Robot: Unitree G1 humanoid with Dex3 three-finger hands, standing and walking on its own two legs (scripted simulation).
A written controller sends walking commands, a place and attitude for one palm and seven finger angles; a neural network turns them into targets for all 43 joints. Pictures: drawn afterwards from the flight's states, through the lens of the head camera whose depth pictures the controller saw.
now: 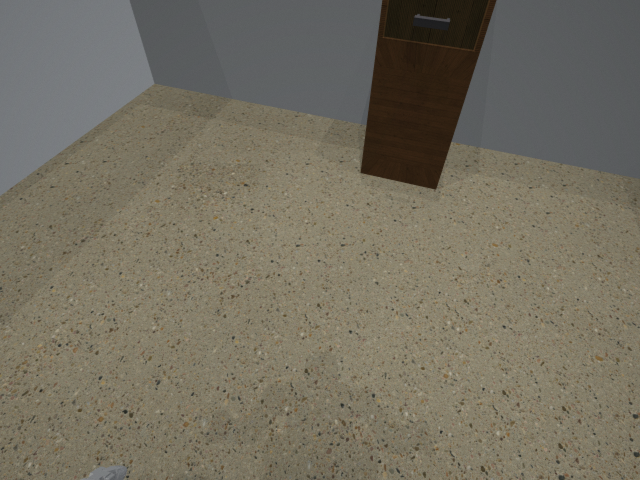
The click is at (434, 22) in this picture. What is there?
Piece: drawer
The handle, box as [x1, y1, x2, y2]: [413, 14, 449, 30]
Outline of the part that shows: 413,25 447,30 449,23 449,18 441,19 420,16 419,14 415,15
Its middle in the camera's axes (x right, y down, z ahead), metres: +0.40 -0.79 +1.39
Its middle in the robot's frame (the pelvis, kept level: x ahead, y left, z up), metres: +1.59 -0.33 +0.00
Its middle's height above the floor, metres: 0.77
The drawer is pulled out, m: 0.00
